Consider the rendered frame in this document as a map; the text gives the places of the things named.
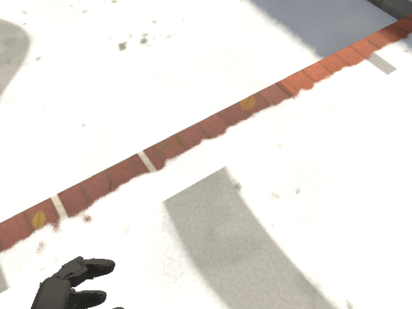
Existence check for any left robot hand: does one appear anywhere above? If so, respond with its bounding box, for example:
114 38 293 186
31 256 124 309

